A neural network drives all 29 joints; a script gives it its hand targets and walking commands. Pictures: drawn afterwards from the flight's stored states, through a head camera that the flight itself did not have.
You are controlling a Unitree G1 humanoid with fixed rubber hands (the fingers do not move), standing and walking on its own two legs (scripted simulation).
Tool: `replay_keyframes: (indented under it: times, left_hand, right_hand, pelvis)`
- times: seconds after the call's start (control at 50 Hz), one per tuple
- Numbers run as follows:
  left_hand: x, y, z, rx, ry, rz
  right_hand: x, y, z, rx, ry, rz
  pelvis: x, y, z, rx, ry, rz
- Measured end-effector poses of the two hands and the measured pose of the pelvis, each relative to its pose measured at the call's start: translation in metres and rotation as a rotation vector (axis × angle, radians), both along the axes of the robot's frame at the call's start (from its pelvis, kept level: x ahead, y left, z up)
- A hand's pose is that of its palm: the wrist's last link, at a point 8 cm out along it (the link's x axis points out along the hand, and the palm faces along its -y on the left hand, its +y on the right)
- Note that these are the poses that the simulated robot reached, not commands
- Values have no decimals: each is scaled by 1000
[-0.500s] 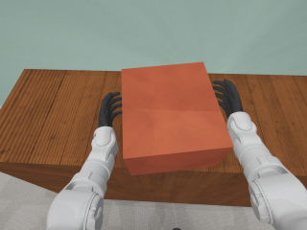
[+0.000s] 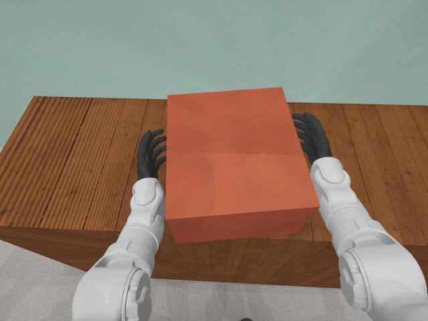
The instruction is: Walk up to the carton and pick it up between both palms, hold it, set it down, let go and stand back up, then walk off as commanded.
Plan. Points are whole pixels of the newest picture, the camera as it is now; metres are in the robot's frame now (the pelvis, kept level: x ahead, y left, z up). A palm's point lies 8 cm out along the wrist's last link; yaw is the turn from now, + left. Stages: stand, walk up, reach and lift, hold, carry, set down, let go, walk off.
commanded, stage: reach and lift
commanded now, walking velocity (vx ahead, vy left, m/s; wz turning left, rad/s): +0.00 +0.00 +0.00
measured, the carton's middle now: (231, 163) +0.43 -0.01 +0.01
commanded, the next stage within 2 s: none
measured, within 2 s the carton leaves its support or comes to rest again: leaves its support in 0.62 s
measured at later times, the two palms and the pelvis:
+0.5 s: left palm (147, 174) +0.40 +0.15 +0.02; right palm (317, 153) +0.43 -0.18 +0.04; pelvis +0.00 +0.00 +0.00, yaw +0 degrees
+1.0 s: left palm (145, 179) +0.37 +0.15 +0.04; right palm (326, 164) +0.40 -0.18 +0.05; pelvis -0.02 +0.00 +0.00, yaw +0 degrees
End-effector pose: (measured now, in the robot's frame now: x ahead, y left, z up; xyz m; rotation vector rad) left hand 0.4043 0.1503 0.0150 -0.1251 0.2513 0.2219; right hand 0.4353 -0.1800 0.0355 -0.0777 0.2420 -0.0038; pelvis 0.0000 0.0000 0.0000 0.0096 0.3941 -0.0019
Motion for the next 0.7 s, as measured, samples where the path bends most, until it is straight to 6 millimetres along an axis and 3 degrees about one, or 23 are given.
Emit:
replay_keyframes:
  times: [0.52, 0.7]
  left_hand:
    - [-4, 2, 2, 10, -34, 4]
    - [-8, 1, 11, 13, -89, 3]
  right_hand:
    - [-3, 2, 4, -28, -29, 11]
    - [-10, 2, 11, -29, -86, 3]
  pelvis:
    - [-2, 0, 0, 0, -3, 0]
    - [-6, -1, 0, 1, -9, 0]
